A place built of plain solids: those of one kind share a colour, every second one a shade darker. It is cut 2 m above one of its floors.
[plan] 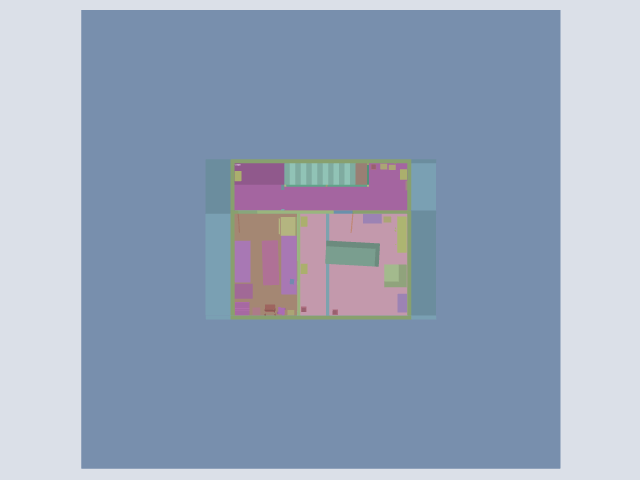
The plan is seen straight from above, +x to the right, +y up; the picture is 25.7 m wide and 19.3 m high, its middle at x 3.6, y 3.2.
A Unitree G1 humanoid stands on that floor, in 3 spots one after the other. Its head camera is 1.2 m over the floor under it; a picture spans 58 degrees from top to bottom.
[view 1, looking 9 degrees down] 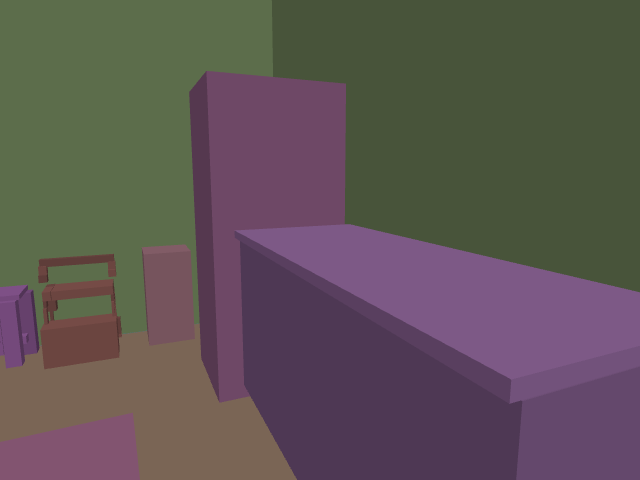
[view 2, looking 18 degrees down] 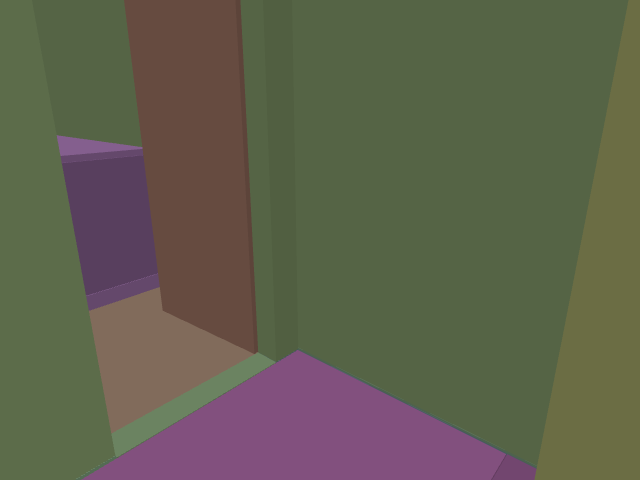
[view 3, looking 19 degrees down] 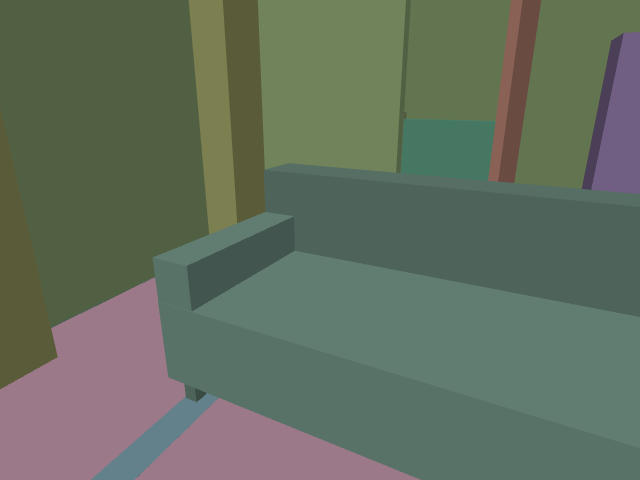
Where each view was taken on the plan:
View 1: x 1.27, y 3.58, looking -114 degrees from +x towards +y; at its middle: counter_run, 1.82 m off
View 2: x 1.52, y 5.72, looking -139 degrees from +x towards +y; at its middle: wall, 1.90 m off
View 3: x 4.97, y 1.18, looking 115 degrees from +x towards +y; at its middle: sofa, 2.05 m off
